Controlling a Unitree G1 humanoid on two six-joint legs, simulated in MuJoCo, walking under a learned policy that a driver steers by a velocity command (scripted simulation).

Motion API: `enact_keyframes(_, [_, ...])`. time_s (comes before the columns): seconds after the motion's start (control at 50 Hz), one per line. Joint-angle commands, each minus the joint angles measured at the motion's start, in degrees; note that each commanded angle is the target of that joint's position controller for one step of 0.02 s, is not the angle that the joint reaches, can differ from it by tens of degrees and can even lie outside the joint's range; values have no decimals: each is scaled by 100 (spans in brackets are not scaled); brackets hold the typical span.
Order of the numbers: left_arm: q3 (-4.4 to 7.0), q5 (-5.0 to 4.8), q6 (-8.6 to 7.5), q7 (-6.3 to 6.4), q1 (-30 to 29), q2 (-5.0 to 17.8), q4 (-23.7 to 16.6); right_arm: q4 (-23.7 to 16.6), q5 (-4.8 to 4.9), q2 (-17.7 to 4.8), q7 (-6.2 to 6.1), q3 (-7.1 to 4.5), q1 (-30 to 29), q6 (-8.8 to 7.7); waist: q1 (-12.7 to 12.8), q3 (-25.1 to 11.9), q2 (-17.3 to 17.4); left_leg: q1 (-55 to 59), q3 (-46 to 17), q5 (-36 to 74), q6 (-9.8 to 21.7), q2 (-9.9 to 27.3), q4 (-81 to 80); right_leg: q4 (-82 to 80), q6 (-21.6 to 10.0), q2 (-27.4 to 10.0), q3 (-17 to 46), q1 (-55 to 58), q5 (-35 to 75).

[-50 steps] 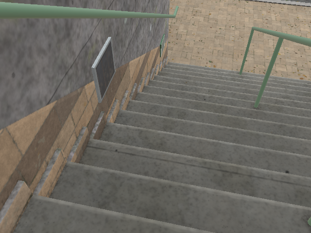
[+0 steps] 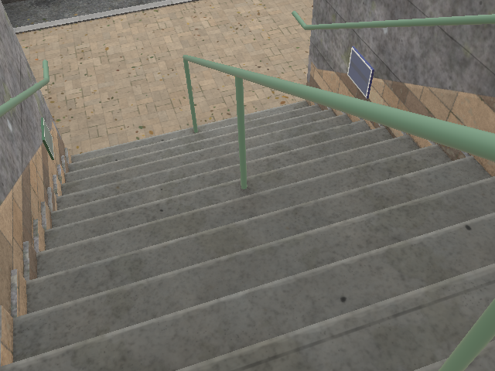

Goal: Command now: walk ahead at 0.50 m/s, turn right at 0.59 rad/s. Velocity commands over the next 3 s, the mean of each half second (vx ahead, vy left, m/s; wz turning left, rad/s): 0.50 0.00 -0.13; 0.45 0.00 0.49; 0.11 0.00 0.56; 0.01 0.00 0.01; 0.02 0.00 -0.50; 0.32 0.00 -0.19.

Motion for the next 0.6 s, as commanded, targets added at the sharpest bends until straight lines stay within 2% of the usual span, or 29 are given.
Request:
enact_keyframes(0.02, [107,85,-1,41,123,711,-290,-297,-130,-190,-14,-40,418,294,-218,13,-621,-377,-97,219,-29,-91,-456,-1484,-1379,-1291,1421,32,3569])
enact_keyframes(0.04, [106,220,-51,9,278,752,-300,-189,-133,-254,11,-43,605,393,-171,-186,-531,-226,-20,930,78,-172,-500,-1423,-1378,-1259,1265,39,3198])
enact_keyframes(0.06, [107,164,-161,-27,401,806,-251,-342,-101,-339,24,-78,288,447,-154,-40,-532,-409,-90,1585,181,-203,-885,-1506,-1306,-1072,1216,-58,2561])
enact_keyframes(0.08, [102,64,-286,8,714,755,-63,-530,-142,-471,25,-129,-286,421,22,231,-575,-1022,-460,2192,245,-37,-1242,-1437,-1222,-1209,1535,344,1942])
enact_keyframes(0.1, [68,48,-365,42,700,709,-97,-740,-128,-488,81,-112,-613,405,35,355,-464,-1019,-371,2859,256,-131,-2025,-1472,-1153,-962,1420,33,1362])
enact_keyframes(0.12, [71,5,-402,108,645,736,-49,-820,-223,-426,152,-77,-789,374,23,336,-733,-897,-407,3734,307,-197,-2426,-1204,-1091,-888,1482,-100,698])
enact_keyframes(0.14, [-5,23,-360,150,549,554,-99,-809,-242,-358,240,-68,-682,345,27,138,-546,-477,-363,4474,376,-320,-2728,-876,-1039,-719,1299,-325,487])
enact_keyframes(0.16, [-30,19,-308,186,472,565,-167,-729,-245,-210,331,-20,-553,297,7,-77,-421,206,-260,5090,454,-454,-2919,-590,-917,-590,1111,-769,219])
enact_keyframes(0.18, [-49,47,-234,222,470,613,-129,-722,-197,-95,376,17,-522,271,-10,-139,-509,660,-244,5334,501,-530,-2829,-309,-856,-604,1122,-1199,-47])
enact_keyframes(0.22, [-63,141,-184,238,627,693,-153,-863,-180,-113,378,65,-784,304,140,178,-556,480,-235,4970,530,-580,-3071,201,-842,-706,1231,-1219,-154])
enact_keyframes(0.24, [-52,189,-176,249,785,735,-130,-934,-143,-123,368,103,-1035,265,316,397,-521,307,-195,4736,503,-585,-3433,428,-821,-737,1252,-1022,-168])
enact_keyframes(0.26, [-430,886,-407,-157,1442,273,82,-617,-657,-5,396,310,-378,-8,290,1248,-160,244,-860,5171,582,287,-3912,1190,-527,-879,1259,-1329,-1125])
enact_keyframes(0.28, [-452,728,-493,-285,1556,250,75,-463,-777,-54,352,276,-96,-70,226,1062,-438,490,-167,4634,480,-55,-3784,1229,-806,-790,1346,-1219,-1181])
enact_keyframes(0.3, [-114,245,-305,116,870,836,-70,-675,6,-320,300,110,-379,84,254,230,-679,764,146,4791,488,-581,-3846,1557,-888,-873,1358,-653,510])
enact_keyframes(0.32, [-156,238,-131,325,1212,850,-5,-506,170,-357,242,122,-320,144,502,520,-387,503,-442,4054,591,-208,-5153,2340,-932,-694,1378,15,1111])
enact_keyframes(0.34, [-518,694,-298,-237,1667,602,5,150,-611,-486,315,121,1439,-122,-244,704,620,2122,305,4385,491,-417,-4452,3602,-581,-692,1408,-907,676])
enact_keyframes(0.36, [-350,617,-352,-550,892,1071,-59,793,-608,-757,317,-148,3678,-180,-1565,256,1102,3651,519,4141,920,-569,-4667,6267,-351,17,953,-1819,697])
enact_keyframes(0.38, [-389,536,-385,-849,1932,315,91,721,-620,-1303,434,-153,3790,-75,-918,-976,1627,5330,-1399,6556,2260,462,-3079,8599,98,984,824,-3553,-2695])
enact_keyframes(0.4, [-416,358,-452,-914,1787,303,-313,509,-641,-1596,628,-180,3276,-88,-693,-1045,824,5498,-3086,6991,3197,1173,-3150,9580,195,940,948,-5117,-2618])
enact_keyframes(0.42, [-398,307,-591,-835,1216,718,-704,291,-675,-1486,681,-178,2492,-145,-656,-575,218,5079,-3498,5673,3328,1651,-3326,9627,272,422,1006,-6425,-2109])
enact_keyframes(0.44, [-427,274,-561,-686,1008,876,-991,130,-495,-1078,680,2,1482,-230,-438,-60,161,4079,-4680,2072,3253,2102,-3958,8640,351,-321,1477,-7119,-1055])
enact_keyframes(0.46, [-460,394,-373,-454,720,782,-865,271,-565,-80,685,325,1084,-280,-107,576,-583,2467,-4001,572,2916,1616,-4575,8058,168,-766,1395,-6874,-69])
enact_keyframes(0.48, [-615,657,-271,-316,571,471,-839,37,-655,642,516,649,277,-345,207,819,-572,430,-3683,1154,2577,1299,-4973,5641,167,-1471,1624,-5577,1546])
enact_keyframes(0.5, [-654,678,-123,-298,739,337,-736,-18,-571,428,393,620,-101,-416,423,914,-42,-907,-3280,1074,2658,643,-5063,4869,281,-1516,1242,-4630,1699])
enact_keyframes(0.52, [-638,643,-111,-336,482,371,-827,-107,-290,314,294,563,-207,-544,219,500,-89,-2096,-2071,573,2405,-215,-4755,3309,354,-1239,594,-2964,2481])
enact_keyframes(0.54, [-679,667,-87,-442,87,172,-758,101,-250,80,259,590,304,-621,109,253,45,-2904,-1610,12,2150,-648,-4643,3208,456,-1181,85,-1725,2757])
enact_keyframes(0.56, [-772,662,-81,-522,-83,-7,-860,173,-307,-277,273,532,557,-655,49,199,57,-3147,-1410,206,2053,-744,-4474,3006,543,-1037,-300,-1083,2352])
enact_keyframes(0.58, [-795,769,-122,-595,414,14,-676,102,-458,-744,323,439,672,-657,175,25,96,-3287,-1387,1108,2010,-792,-3951,3665,561,-765,-577,-252,2566])
enact_keyframes(0.6, [-807,799,-187,-569,-46,212,-812,113,-531,-502,246,495,771,-712,-121,-180,-252,-1774,-1958,963,1970,-575,-3154,2872,617,-1082,583,-1476,3494])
